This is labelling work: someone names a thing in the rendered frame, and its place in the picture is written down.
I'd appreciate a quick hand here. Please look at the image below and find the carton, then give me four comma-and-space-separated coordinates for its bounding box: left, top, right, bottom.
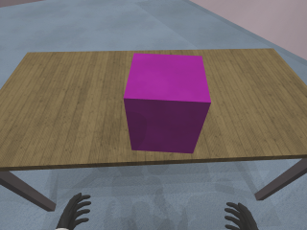
123, 53, 211, 154

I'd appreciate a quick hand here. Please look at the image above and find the robot right hand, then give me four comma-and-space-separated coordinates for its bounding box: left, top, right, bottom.
224, 202, 259, 230

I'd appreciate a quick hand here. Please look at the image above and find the table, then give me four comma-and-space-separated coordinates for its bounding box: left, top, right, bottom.
0, 48, 307, 212

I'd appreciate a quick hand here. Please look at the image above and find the robot left hand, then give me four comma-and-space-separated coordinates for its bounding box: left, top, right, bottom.
56, 193, 91, 230

